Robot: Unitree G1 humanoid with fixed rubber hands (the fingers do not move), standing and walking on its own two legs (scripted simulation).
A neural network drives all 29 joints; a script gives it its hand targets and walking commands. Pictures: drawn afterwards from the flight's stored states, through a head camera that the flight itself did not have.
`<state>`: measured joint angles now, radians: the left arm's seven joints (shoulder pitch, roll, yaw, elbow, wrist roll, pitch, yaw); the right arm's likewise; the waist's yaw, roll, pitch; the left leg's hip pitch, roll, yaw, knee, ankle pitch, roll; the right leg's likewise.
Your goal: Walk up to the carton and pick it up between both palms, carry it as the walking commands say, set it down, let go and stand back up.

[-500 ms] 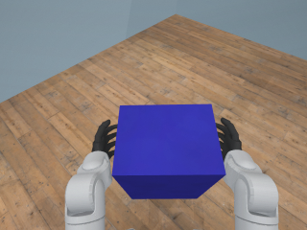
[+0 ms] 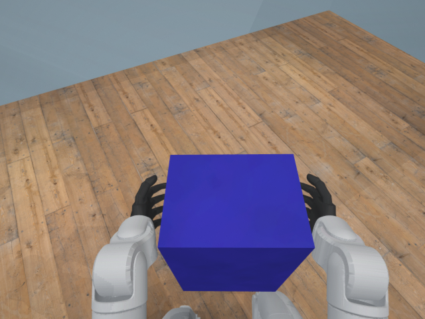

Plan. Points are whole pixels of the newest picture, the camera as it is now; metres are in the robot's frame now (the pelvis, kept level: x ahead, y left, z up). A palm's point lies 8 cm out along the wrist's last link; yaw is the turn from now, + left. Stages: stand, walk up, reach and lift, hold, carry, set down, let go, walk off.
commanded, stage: carry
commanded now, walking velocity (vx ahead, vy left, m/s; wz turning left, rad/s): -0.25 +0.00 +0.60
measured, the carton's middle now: (230, 232) +0.27 +0.00 -0.01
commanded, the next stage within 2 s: none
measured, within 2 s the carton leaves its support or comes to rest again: neither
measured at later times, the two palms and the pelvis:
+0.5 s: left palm out of the picture +0.06 +0.14 +0.11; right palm out of the picture +0.11 -0.15 +0.10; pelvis -0.16 -0.04 +0.01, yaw +11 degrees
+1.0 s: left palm out of the picture -0.04 +0.19 +0.07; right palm out of the picture +0.02 -0.09 +0.07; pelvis -0.26 +0.00 +0.00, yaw +13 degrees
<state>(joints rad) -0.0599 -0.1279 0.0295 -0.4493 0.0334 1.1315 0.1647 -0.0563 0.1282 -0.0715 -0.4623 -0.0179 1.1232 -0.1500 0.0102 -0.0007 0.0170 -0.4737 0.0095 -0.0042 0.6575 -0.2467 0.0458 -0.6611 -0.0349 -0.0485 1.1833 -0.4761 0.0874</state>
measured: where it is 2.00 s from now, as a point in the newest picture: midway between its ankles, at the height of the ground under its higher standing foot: outside the picture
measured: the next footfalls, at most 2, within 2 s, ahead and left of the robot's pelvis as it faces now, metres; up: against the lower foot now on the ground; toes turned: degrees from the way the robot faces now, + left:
right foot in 0.22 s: -0.11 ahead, -0.12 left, +0.00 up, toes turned +27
left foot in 0.62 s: -0.24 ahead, +0.09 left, +0.00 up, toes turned +13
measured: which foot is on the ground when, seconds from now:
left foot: down 0.00-0.24, up 0.26-0.60, down 0.62-1.00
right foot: up 0.00-0.20, down 0.22-1.00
